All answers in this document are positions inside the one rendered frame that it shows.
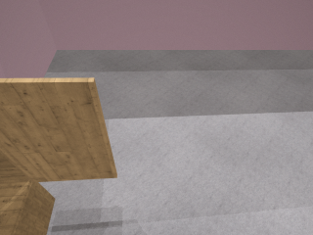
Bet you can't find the cupboard door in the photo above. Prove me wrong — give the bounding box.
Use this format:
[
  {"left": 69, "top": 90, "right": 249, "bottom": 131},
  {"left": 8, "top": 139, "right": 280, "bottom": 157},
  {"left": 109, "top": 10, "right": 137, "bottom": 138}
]
[{"left": 0, "top": 77, "right": 117, "bottom": 183}]

